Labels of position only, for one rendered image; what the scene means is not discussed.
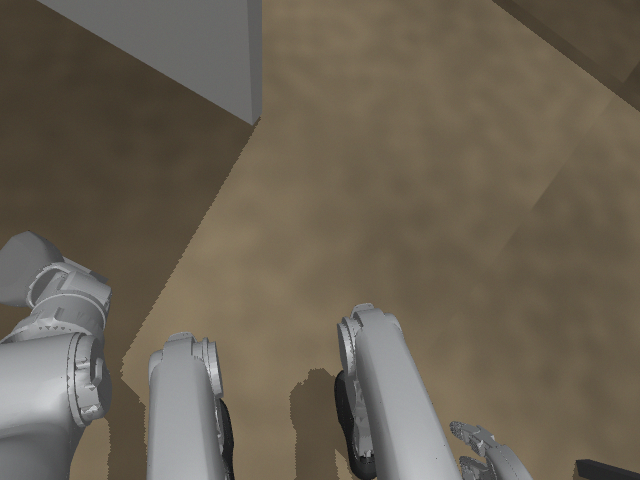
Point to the left robot hand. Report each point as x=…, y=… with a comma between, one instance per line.
x=22, y=256

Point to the right robot hand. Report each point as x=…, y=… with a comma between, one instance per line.
x=501, y=462

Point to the right robot foot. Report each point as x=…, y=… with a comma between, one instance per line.
x=362, y=467

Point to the left robot arm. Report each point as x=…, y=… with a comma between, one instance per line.
x=53, y=377

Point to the left robot foot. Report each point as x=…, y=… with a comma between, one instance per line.
x=227, y=454

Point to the cube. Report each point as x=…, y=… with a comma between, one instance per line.
x=101, y=278

